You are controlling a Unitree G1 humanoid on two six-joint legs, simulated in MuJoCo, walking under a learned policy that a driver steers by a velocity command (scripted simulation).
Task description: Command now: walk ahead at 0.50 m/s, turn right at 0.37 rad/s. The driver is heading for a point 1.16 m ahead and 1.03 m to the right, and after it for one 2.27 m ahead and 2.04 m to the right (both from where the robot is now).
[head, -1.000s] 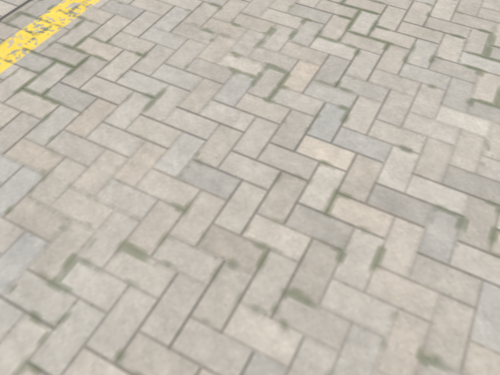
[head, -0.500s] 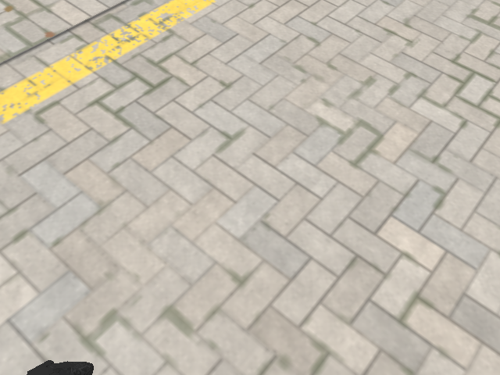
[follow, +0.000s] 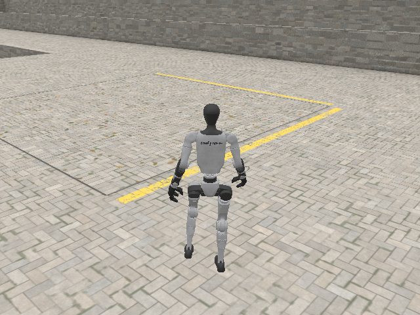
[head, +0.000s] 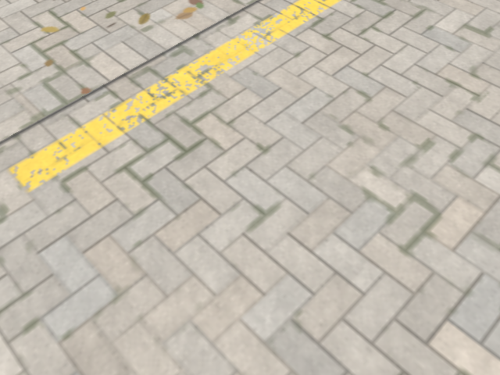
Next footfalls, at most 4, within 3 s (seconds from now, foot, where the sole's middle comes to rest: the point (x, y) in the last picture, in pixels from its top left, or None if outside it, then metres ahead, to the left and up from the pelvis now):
0.22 left None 0.30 0.14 -0.78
0.72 right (362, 370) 0.49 -0.20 -0.78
1.18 left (345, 254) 0.84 -0.18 -0.78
1.70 right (478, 267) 0.81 -0.57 -0.78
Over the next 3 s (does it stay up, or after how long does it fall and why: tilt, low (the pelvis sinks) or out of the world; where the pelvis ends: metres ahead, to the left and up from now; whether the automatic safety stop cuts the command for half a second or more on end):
stays up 1.02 -1.06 0.00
